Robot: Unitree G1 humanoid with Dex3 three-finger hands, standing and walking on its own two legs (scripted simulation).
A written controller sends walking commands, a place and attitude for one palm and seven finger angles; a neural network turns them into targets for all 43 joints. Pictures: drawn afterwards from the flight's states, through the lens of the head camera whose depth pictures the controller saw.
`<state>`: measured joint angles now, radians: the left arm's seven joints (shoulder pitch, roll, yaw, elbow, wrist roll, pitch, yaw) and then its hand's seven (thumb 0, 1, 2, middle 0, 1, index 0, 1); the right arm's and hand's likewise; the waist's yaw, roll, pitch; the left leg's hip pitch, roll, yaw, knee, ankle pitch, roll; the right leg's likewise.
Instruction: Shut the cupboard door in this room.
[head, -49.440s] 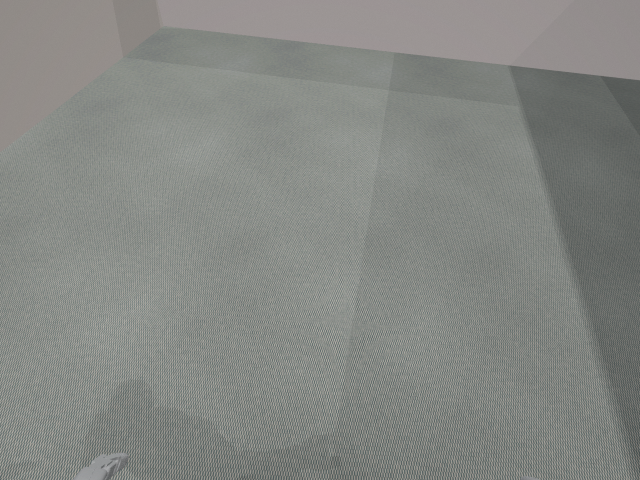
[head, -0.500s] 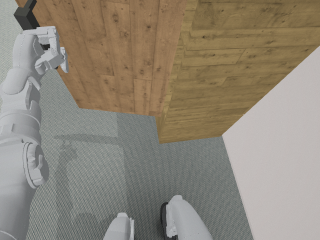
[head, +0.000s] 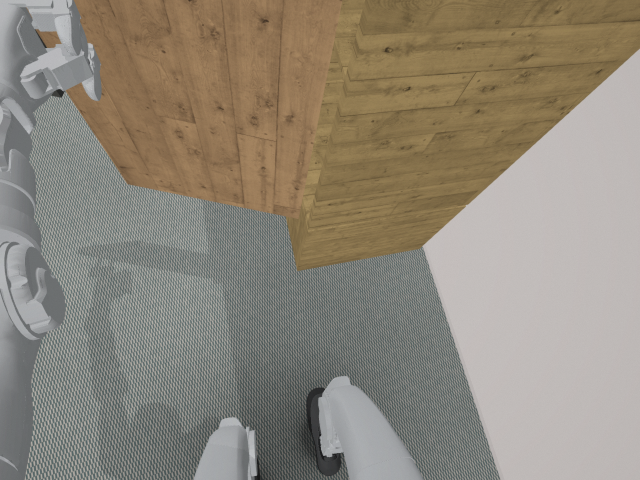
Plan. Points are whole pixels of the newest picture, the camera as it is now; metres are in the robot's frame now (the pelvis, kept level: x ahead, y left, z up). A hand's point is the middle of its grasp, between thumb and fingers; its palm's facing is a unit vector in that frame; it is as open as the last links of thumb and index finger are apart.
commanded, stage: push the door shut along its arc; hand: left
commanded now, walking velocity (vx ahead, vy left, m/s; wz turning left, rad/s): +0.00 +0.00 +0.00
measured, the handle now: (26, 19) +0.63 +0.24 +0.08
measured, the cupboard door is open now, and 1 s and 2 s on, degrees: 68 60 60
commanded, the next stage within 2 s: pull the fist back off the door in 0.26 s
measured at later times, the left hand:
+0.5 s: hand (117, 20) +0.63 +0.15 +0.09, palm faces +0.00 -1.00 +0.10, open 2.8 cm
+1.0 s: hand (127, 78) +0.55 +0.14 +0.09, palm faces +0.17 -0.99 -0.03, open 3.1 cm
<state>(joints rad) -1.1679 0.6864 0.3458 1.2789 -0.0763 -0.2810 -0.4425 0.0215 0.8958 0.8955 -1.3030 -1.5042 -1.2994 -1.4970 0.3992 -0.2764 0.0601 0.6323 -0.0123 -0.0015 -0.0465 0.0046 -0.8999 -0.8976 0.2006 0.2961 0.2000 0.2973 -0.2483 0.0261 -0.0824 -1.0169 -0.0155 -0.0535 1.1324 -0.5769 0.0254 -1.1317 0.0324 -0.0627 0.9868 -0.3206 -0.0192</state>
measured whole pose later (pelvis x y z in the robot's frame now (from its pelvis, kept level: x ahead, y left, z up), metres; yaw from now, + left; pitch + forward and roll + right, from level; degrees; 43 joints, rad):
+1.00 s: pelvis +0.01 +0.00 +0.02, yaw +0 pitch +23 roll -2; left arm -0.97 0.37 0.34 1.19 -0.01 -0.43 0.10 0.02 0.89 0.90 -1.30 -1.50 -1.30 -1.50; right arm 0.46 -0.27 -0.01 0.63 -0.07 0.01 0.06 0.00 -0.90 -0.90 0.20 0.30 0.20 0.30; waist -0.19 0.04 -0.13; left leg -0.88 -0.01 -0.03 1.03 -0.56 0.02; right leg -1.01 0.04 -0.04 0.92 -0.32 -0.02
